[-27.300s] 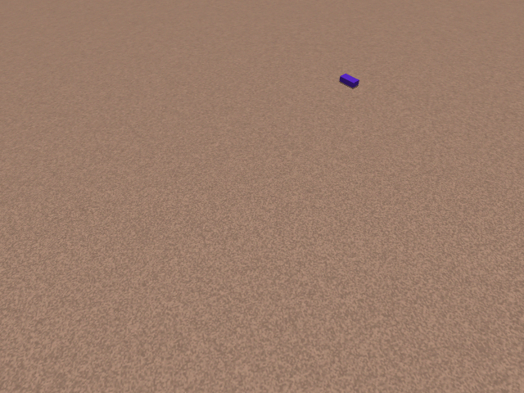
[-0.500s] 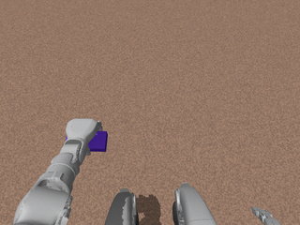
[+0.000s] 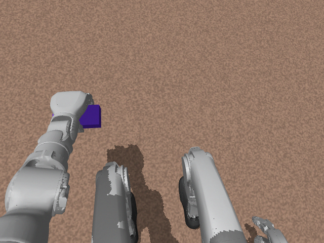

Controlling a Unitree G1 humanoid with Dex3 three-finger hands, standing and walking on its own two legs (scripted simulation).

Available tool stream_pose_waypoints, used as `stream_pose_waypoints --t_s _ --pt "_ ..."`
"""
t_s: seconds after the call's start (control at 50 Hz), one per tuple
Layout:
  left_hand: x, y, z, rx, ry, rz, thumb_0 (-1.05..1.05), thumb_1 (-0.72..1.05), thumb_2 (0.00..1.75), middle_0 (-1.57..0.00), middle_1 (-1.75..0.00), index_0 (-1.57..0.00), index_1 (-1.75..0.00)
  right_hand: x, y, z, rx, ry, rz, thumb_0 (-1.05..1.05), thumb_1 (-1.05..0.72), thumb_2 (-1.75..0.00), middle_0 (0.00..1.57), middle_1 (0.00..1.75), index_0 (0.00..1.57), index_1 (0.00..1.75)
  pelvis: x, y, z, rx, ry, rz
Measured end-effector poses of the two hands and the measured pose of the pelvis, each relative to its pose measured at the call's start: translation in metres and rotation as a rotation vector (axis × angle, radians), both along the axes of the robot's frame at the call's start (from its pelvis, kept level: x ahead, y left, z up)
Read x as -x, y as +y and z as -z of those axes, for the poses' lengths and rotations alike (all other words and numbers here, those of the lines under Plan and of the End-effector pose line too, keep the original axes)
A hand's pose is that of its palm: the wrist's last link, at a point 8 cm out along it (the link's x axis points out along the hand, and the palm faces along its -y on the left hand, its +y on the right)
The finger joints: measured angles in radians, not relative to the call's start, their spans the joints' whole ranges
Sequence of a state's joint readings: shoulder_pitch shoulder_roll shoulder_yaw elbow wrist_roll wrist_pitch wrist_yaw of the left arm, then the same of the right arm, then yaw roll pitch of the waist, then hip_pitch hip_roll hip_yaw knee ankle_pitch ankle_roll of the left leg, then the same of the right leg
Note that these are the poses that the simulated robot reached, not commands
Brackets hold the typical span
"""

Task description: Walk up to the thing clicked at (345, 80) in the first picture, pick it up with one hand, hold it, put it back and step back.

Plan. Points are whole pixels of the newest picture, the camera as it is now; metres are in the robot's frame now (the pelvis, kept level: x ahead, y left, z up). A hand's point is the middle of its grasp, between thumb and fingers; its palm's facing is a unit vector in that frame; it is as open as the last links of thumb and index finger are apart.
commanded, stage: crouch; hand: left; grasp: from above
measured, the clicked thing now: (77, 117) +0.45 +0.21 -0.19
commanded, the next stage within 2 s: lower in 0.94 s
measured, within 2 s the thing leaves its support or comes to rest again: neither
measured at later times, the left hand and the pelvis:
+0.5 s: hand (86, 118) +0.47 +0.20 -0.26, palm faces -0.47 +0.00 -0.88, open 8.8 cm; pelvis +0.00 -0.01 -0.08, yaw -2 degrees
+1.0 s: hand (90, 118) +0.48 +0.20 -0.30, palm faces -0.46 +0.00 -0.89, open 8.8 cm; pelvis -0.01 -0.01 -0.13, yaw -3 degrees
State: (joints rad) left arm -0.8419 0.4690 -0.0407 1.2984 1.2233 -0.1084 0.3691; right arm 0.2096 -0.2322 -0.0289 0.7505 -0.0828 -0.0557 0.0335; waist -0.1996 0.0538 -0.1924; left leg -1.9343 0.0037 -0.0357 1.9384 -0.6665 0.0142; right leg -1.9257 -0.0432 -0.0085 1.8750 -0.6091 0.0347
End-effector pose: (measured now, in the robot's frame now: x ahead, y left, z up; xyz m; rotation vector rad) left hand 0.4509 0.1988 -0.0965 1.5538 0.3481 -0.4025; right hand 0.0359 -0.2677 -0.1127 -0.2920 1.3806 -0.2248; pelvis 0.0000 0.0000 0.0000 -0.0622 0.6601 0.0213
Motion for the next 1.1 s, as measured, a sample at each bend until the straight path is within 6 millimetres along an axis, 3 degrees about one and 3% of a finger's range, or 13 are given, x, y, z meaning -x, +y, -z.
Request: stream_pose_waypoints --t_s 0.12,0.26,0.52,0.84,1.1 --pt "-0.007 -0.002 0.038 0.003 -0.007 -0.015 0.0 0.15 0.32 -0.89 -0.26 -0.91 -0.25 -0.009 -0.011 0.024 0.005 0.007 -0.047 0.0 -0.9 -0.9 0.21 0.3 0.2 0.3 0.0 -0.005 0.027 0.004 0.014 0.0" --pt "-0.018 0.0 0.065 0.007 -0.011 -0.038 0.0 0.15 0.32 -0.89 -0.26 -0.9 -0.25 -0.011 -0.02 0.043 0.013 0.016 -0.064 0.0 -0.91 -0.9 0.21 0.3 0.2 0.3 0.001 -0.008 0.051 0.009 0.014 0.007" --pt "-0.025 0.0 0.104 0.012 0.014 -0.031 0.0 0.17 0.31 -0.87 -0.28 -0.88 -0.27 0.01 -0.015 0.072 -0.006 0.072 -0.049 0.0 -0.91 -0.9 0.21 0.3 0.2 0.3 0.003 -0.007 0.084 0.018 0.002 0.015" --pt "-0.034 -0.003 0.138 0.013 0.003 -0.025 0.0 0.18 0.3 -0.87 -0.28 -0.88 -0.27 0.041 -0.01 0.1 -0.024 0.125 -0.057 0.0 -0.91 -0.9 0.21 0.3 0.2 0.3 0.01 -0.006 0.12 0.03 -0.025 0.021" --pt "-0.04 0.0 0.153 0.004 0.002 -0.036 0.0 0.17 0.31 -0.87 -0.28 -0.89 -0.27 0.042 -0.011 0.112 -0.03 0.137 -0.077 0.0 -0.91 -0.9 0.21 0.3 0.2 0.3 0.008 -0.007 0.135 0.036 -0.035 0.026"
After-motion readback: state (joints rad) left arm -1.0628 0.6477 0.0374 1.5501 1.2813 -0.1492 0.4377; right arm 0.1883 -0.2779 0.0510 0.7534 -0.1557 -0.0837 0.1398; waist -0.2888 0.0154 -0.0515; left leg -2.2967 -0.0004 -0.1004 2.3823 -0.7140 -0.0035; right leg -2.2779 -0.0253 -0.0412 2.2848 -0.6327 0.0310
